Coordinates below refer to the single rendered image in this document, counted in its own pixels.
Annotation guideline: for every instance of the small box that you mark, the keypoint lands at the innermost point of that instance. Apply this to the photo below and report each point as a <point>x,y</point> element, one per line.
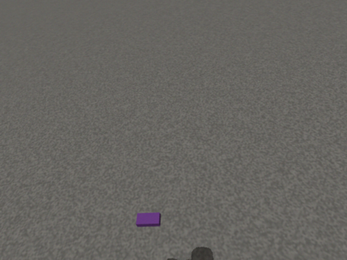
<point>148,219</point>

